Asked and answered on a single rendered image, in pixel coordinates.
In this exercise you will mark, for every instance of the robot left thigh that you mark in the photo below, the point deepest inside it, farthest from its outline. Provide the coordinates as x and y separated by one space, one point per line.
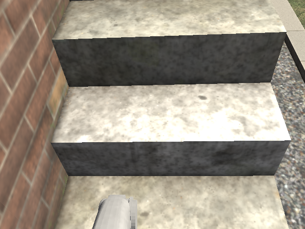
116 212

